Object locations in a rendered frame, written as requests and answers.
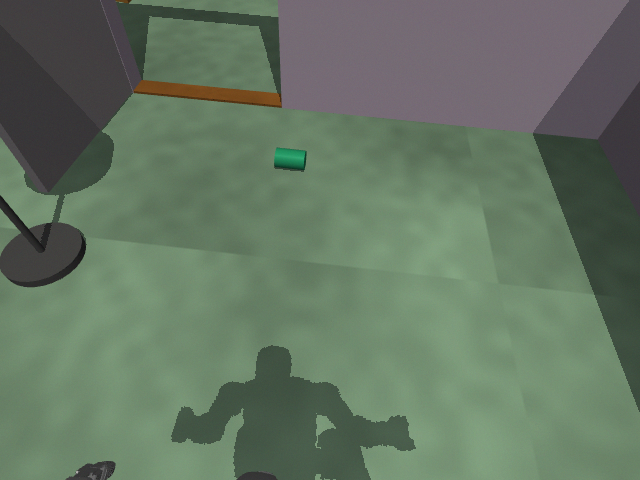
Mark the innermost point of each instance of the floor lamp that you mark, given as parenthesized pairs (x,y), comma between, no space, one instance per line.
(40,255)

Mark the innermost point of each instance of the left robot hand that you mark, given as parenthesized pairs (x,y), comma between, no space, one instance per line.
(99,471)

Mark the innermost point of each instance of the can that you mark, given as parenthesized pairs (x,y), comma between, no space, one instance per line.
(290,158)

